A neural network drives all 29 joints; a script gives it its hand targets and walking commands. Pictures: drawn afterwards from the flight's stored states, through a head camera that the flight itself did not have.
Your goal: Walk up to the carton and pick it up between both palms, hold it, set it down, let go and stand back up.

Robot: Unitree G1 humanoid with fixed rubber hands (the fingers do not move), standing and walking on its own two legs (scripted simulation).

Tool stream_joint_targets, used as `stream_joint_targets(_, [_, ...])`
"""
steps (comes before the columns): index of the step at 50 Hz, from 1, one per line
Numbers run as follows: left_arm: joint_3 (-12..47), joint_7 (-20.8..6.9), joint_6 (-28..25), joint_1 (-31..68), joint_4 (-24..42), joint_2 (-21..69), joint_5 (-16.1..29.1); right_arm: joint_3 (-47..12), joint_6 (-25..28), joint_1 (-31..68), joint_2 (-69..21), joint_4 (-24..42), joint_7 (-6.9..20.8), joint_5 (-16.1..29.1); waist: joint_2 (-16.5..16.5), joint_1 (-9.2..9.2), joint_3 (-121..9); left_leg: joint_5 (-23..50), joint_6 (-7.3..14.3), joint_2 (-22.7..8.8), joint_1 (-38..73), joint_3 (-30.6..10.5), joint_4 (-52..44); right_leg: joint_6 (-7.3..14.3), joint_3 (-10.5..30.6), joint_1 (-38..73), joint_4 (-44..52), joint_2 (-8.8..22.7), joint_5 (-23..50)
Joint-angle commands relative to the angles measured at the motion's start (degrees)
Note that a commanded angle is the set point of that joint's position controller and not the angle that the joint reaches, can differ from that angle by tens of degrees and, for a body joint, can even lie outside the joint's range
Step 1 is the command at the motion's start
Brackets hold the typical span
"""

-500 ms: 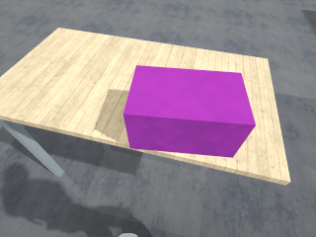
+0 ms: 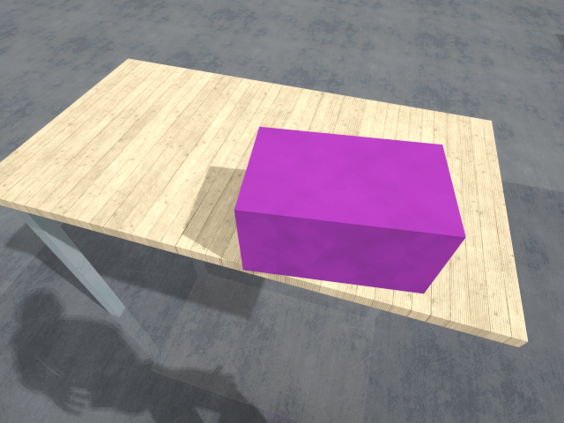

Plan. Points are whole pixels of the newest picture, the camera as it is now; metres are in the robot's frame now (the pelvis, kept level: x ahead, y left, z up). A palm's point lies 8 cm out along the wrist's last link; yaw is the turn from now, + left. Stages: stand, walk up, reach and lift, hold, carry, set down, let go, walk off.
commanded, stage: walk up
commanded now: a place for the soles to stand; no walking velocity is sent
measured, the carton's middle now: (340, 208) +0.45 -0.08 +0.02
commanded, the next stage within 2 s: reach and lift in 0.40 s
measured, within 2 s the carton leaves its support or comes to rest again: neither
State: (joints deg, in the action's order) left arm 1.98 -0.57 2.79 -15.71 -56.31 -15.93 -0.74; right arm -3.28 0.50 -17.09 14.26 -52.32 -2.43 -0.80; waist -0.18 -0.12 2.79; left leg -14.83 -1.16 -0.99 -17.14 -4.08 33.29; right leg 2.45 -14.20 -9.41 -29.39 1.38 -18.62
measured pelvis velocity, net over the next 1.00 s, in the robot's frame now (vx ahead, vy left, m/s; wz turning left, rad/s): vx -0.01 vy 0.00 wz -0.10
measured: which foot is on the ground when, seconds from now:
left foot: down 0.00-1.00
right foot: down 0.00-1.00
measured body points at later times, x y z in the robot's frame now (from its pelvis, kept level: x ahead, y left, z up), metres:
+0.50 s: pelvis -0.02 +0.00 -0.02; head +0.02 +0.02 +0.42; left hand +0.07 +0.28 -0.16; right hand +0.09 -0.26 -0.15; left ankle +0.03 +0.13 -0.73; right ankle -0.02 -0.08 -0.73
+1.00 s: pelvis -0.01 +0.00 +0.00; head +0.05 +0.01 +0.45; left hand +0.18 +0.25 -0.10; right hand +0.14 -0.27 -0.08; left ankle +0.03 +0.13 -0.73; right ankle -0.02 -0.08 -0.73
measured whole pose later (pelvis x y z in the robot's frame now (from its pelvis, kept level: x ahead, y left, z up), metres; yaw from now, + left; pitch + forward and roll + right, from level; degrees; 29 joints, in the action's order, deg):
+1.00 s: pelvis -0.01 +0.00 +0.00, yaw -6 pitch +1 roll +0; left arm -7.5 -1.1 25.8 -8.4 -22.6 -15.9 0.5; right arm -0.4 -0.7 -6.7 15.2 -36.3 4.3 1.7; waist 3.3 -0.6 5.9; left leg -12.1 -2.0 -3.5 -16.8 3.8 28.4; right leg 3.0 -4.8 -14.1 -29.8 -1.0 -16.6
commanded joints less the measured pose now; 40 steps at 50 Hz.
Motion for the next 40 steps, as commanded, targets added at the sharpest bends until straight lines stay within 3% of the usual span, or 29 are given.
stream_joint_targets(1, [-1.43, 0.38, -0.66, -2.75, 1.54, -7.15, -0.07, 1.97, 0.7, -2.18, 7.9, 1.73, -0.41, 0.01, -2.05, -0.03, -0.33, 10.54, 5.18, -4.21, -2.76, -5.42, -5.56, 0.91, 8.92, 1.41, 6.26, 6.33, 2.09])
stream_joint_targets(20, [-1.38, 0.84, -0.95, -4.57, -0.75, -7.72, 0.04, 1.39, 0.57, -1.96, 7.66, -0.45, -0.34, -0.02, -1.45, 0.27, 0.42, 9.89, 4.79, -3.21, -3.28, -5.18, -5.7, 1.21, 8.72, 1.71, 7.52, 7.05, 1.93])
stream_joint_targets(21, [-5.13, 0.97, 11.46, 39.77, 26.16, -17.86, 2.16, 9.83, 3.09, 39.63, 1.99, 5.66, 1.42, -7.07, 0.42, 5.32, -6.17, -8.31, 0.77, -2.45, -12.27, 6.25, 1.06, -0.34, 10.58, -12.69, -7.69, 1.34, -9.59])
stream_joint_targets(22, [-1.3, 2.02, 19.31, 24.28, 22.95, -11.38, 5.63, 11.26, -0.67, 31.04, 4.17, 4.41, 3.47, -6.79, 4.59, 3.32, -3.93, -11.89, 0.68, -0.63, -17.22, 7.25, 5.76, -0.61, 10.91, -9.51, -11.44, 2.3, -11.81])
stream_joint_targets(24, [-3.95, 2.44, 28.97, 23.67, 31.22, -10.35, 3.08, 10.01, -4.28, 26.02, 6.08, 7.86, 6.62, -4.36, -0.85, 1.39, -10.51, -11.42, -0.59, -1.34, -11.18, 7.13, 5.57, 0.78, 11.76, -11.88, -11.14, 3.05, -8.48])
stream_joint_targets(25, [-4.17, 2.28, 32.12, 21.58, 31.76, -10.16, 1.92, 9.12, -5.28, 23.58, 6.58, 6.99, 6.97, -3.42, -1.21, 1.46, -8.7, -9.06, -0.93, -2.18, -8.1, 7.21, 5.41, 0.79, 10.52, -15.08, -9.5, 2.87, -5.03])
stream_joint_targets(26, [-4.4, 2.12, 34.25, 18.32, 31.6, -9.82, 0.83, 7.82, -5.64, 20.81, 7.69, 5.07, 6.74, -2.35, -1.83, 1.55, -8.34, 0.11, -1.31, -2.69, -4.55, 6.84, 5.79, 0.59, 8.29, -15.83, -9.7, 1.94, 4.9])
stream_joint_targets(27, [-6.11, 1.79, 36.24, 16.04, 34.02, -8.5, -1.1, 6.95, -5.91, 18.58, 10.52, 3.54, 6.96, 0.08, -4.33, 1.82, -11.99, 6.34, -2.31, -2.22, 1.37, 6.74, 5.79, 1.21, 6.48, -13.02, -10.21, -0.01, 8.73])
stream_joint_targets(28, [-7.51, 1.11, 37.55, 12.49, 32.5, -7.63, -2.24, 5.8, -5.79, 18.14, 11.24, 2.42, 6.77, 1.61, -2.34, 2.05, -10.93, 12.31, -2.31, -1.73, 5.35, 6.21, 6.43, 1.14, 6.1, -12.19, -8.43, -1.3, 12.44])
stream_joint_targets(30, [-10.75, 0.04, 38.11, 7.15, 32.21, -5.63, -4.49, 2.92, -5.45, 17.8, 13.37, 2.9, 5.91, 4.29, -0.83, 1.8, -9.94, 17.71, -2.18, -0.34, 10.52, 6.52, 4.5, 0.37, 7.09, -7.84, -4.41, -1.97, 20.77])
stream_joint_targets(31, [-12.73, 0.24, 38.69, 5.66, 35.4, -3.95, -6.07, 2.43, -6.5, 17.6, 14.19, 4.2, 6.28, 5.85, -0.42, 0.7, -8.27, 9.06, -2.07, 0.34, 8.96, 7.17, -1.8, 0.9, 8.68, -2.91, -0.39, -2.5, 10.64])
stream_joint_targets(32, [-12.34, 0.11, 38.67, 5.76, 32.26, -4.49, -6.29, 1.89, -6.56, 17.32, 12.01, 5.37, 5.95, 4.57, 0.08, 0.66, -2.39, 6.6, -1.35, 0.32, 5.7, 7.67, -3.26, 1.15, 9.1, -1.93, 1.21, -1.83, 9.23])
stream_joint_targets(35, [-13.92, -1.04, 34.87, 7.43, 33.28, -6.17, -6.38, 0.82, -5.72, 17.75, 10.33, 11.12, 4.95, 4.49, 3.33, -0.22, -1.85, 6.92, -0.05, 1.79, 5.12, 9.39, -3.62, -1.11, 10.99, -0.83, 3.11, -1.17, 16.07])
stream_joint_targets(40, [-13.05, -0.55, 27.27, 14.94, 36.35, -7.21, -3.46, 4.3, -3.43, 20.09, 6.84, 20.01, 6.83, 1.58, 2.23, -2.11, -5.06, 3.16, 0.62, 0.88, 5.13, 10.62, -4.51, -2.35, 13.25, -6.35, 6.34, 0.39, 7.19])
